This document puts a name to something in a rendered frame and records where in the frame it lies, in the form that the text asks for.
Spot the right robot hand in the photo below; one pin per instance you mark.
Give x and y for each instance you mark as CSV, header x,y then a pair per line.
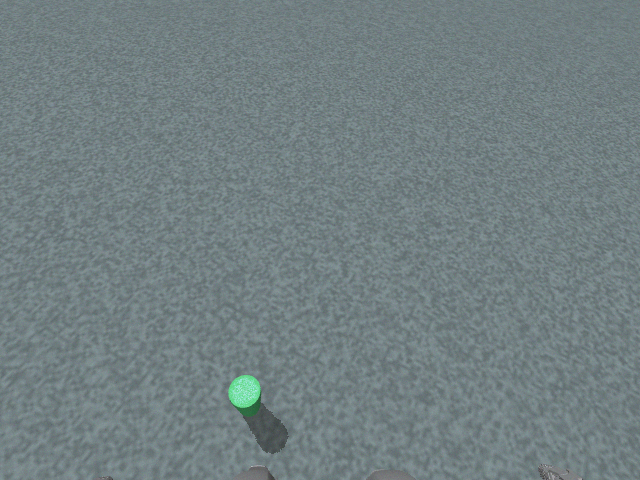
x,y
549,472

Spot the cup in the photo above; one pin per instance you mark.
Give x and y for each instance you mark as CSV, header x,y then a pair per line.
x,y
245,395

